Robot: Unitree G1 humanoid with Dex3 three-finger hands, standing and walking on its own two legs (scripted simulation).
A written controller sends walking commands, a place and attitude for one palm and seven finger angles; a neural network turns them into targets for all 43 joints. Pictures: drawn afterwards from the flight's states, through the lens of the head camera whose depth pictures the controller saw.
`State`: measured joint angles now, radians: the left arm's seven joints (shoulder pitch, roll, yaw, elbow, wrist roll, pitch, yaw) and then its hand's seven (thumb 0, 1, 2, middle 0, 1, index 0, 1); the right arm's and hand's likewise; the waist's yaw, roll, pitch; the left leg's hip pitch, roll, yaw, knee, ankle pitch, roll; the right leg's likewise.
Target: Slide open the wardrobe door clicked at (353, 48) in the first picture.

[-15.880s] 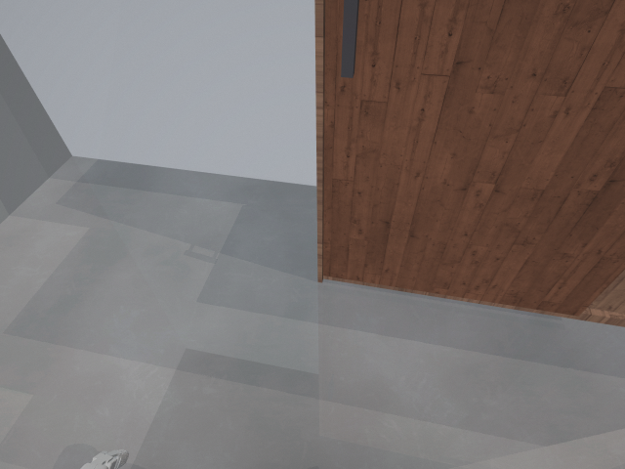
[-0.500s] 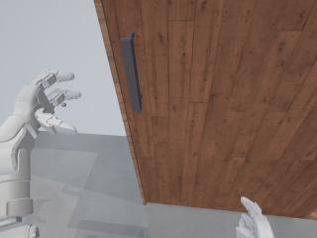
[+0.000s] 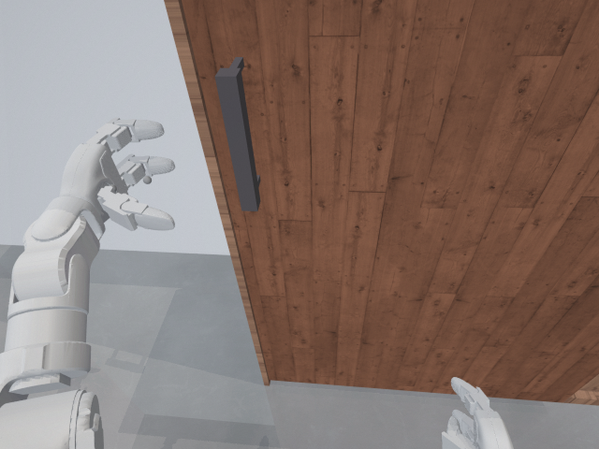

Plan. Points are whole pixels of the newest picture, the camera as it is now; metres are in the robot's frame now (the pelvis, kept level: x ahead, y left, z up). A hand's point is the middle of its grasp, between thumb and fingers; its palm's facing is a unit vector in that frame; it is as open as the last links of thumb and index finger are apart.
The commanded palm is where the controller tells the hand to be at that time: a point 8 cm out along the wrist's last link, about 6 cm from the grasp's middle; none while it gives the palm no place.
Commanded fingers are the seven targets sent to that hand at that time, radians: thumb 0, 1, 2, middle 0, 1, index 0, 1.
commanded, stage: move the hooked fingers beside the handle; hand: left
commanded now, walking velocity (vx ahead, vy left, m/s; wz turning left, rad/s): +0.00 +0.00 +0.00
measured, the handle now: (244, 139) +0.47 +0.11 +0.21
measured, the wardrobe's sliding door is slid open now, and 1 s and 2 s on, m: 0.00 0.00 0.00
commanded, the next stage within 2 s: feel for the door with the fingertips in 1.36 s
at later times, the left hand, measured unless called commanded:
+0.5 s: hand (185, 159) +0.41 +0.18 +0.21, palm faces +0.01 -1.00 -0.01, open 14.0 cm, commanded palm +0.39 +0.24 +0.21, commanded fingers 0.00 -0.50 0.30 -0.30 -1.20 -0.30 -1.20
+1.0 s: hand (182, 159) +0.41 +0.18 +0.21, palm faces +0.02 -1.00 -0.01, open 14.0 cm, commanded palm +0.38 +0.23 +0.22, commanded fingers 0.00 -0.50 0.30 -0.30 -1.20 -0.30 -1.20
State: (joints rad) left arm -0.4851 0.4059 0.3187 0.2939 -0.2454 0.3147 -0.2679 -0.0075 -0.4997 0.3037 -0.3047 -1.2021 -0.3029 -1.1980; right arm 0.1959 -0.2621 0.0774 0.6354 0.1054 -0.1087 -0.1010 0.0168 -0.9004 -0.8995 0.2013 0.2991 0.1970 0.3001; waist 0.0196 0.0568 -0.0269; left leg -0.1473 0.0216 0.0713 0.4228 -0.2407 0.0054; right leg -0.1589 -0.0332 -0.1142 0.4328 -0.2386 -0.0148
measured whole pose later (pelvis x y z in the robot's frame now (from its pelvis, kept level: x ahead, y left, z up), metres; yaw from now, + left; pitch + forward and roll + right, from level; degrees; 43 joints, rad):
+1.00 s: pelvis +0.01 +0.00 +0.00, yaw -1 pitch -1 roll +0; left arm -0.61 0.36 0.29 0.47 -0.21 0.22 -0.20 -0.01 -0.50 0.30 -0.30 -1.20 -0.30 -1.20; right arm 0.24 -0.27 0.05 0.65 0.10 -0.05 -0.10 0.02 -0.90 -0.90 0.20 0.30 0.20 0.30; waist 0.00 0.05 -0.03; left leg -0.14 0.03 0.09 0.40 -0.24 0.00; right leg -0.16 -0.02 -0.10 0.41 -0.23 -0.02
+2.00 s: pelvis +0.00 -0.01 +0.00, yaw -1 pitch -1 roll +0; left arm -0.69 0.28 0.22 0.48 -0.18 0.29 -0.07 -0.01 -0.50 0.30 -0.30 -1.20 -0.30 -1.20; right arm 0.21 -0.25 0.06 0.65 0.09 0.00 -0.09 0.01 -0.90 -0.90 0.20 0.30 0.20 0.30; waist -0.01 0.05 -0.03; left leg -0.13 0.04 0.09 0.38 -0.22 0.00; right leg -0.15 -0.01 -0.09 0.39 -0.21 -0.02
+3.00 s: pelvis +0.00 +0.01 +0.00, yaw -1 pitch -1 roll +0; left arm -0.70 0.25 0.18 0.48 -0.19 0.26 -0.08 -0.01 -0.50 0.30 -0.30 -1.20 -0.30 -1.20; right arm 0.22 -0.25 0.05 0.66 0.08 -0.02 -0.09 0.01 -0.90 -0.90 0.20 0.30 0.20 0.30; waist 0.01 0.04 -0.02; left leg -0.15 0.02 0.08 0.39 -0.22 0.01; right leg -0.16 -0.02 -0.09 0.37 -0.20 -0.01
